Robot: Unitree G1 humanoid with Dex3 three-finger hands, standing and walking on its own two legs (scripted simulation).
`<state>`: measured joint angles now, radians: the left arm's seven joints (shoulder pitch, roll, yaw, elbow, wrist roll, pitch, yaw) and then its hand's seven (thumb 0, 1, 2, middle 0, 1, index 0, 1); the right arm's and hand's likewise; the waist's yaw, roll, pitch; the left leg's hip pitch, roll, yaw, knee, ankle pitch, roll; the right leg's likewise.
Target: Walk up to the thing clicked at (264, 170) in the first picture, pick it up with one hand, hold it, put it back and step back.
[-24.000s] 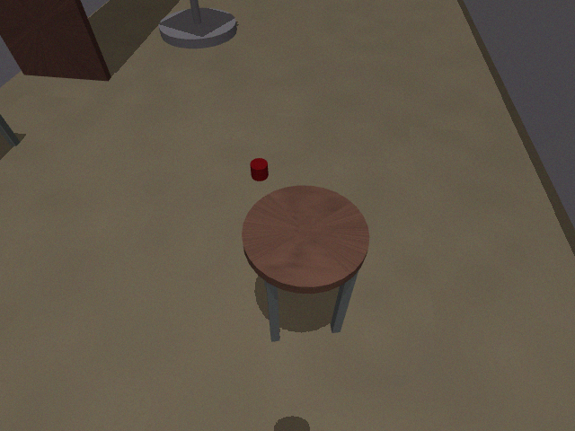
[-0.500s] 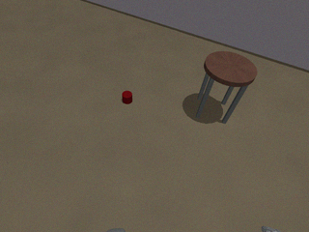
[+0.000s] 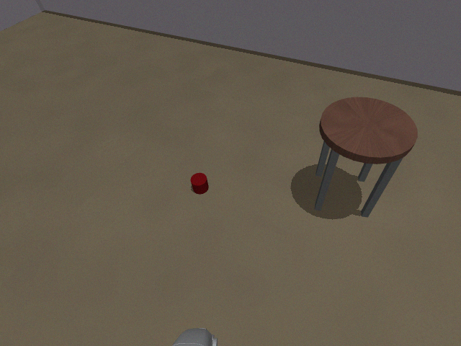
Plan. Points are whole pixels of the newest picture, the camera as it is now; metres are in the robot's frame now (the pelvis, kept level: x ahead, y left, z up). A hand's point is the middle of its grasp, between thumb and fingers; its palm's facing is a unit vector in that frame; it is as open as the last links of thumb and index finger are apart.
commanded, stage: walk up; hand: left
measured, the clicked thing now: (199, 183) +0.98 +0.28 -0.73
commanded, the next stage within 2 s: none
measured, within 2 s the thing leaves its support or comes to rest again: neither
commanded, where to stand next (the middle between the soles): +0.60 +0.04 m, yaw +0 degrees
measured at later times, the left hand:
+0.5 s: hand (100, 279) +0.27 +0.33 -0.15, palm faces -0.07 -0.94 -0.33, open 7.4 cm
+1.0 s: hand (128, 207) +0.44 +0.31 -0.13, palm faces -0.02 -0.93 -0.37, open 7.4 cm
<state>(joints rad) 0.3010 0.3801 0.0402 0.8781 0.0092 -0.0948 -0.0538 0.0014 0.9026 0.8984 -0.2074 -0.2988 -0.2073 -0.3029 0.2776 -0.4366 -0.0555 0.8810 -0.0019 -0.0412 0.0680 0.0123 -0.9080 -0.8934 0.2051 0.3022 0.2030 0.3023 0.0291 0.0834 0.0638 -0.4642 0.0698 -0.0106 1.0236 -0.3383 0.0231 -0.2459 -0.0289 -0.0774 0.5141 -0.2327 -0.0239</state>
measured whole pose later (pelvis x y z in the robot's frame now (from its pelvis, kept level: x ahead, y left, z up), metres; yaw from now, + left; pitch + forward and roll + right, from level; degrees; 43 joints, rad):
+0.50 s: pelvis +0.21 +0.06 +0.01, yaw -1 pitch -2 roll +0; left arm 0.29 0.44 0.05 0.90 0.01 -0.04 -0.06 0.00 0.91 0.90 -0.20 -0.30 -0.20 -0.30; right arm 0.33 -0.39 -0.04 0.83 0.00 -0.09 0.06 0.01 -0.90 -0.89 0.21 0.30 0.21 0.30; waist -0.01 -0.06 0.07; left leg -0.16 0.02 0.12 0.44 -0.25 0.04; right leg -0.51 -0.09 0.01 0.88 -0.26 -0.01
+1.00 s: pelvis +0.38 +0.04 +0.00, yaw +0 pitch -2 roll -1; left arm 0.30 0.40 0.05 0.84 0.02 -0.07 -0.06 0.00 0.90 0.90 -0.21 -0.30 -0.21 -0.30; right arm 0.33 -0.42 -0.05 0.88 -0.02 -0.04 0.08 0.01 -0.91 -0.89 0.21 0.30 0.20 0.30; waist 0.02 0.04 0.06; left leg -0.45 0.09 0.02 0.72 -0.29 0.00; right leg -0.21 -0.02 -0.08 0.49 -0.24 -0.03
